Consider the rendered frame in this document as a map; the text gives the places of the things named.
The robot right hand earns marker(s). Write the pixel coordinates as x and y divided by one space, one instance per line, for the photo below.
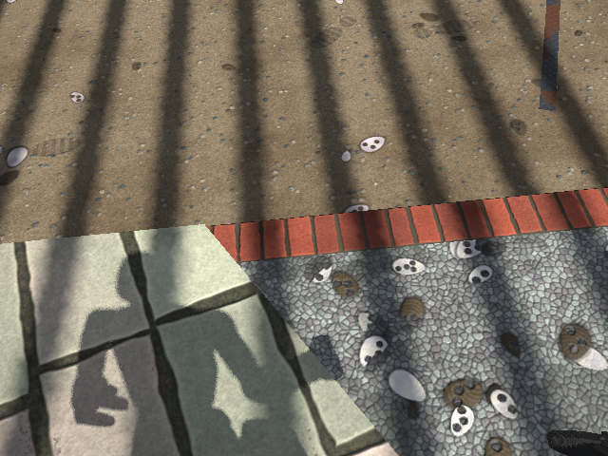
578 443

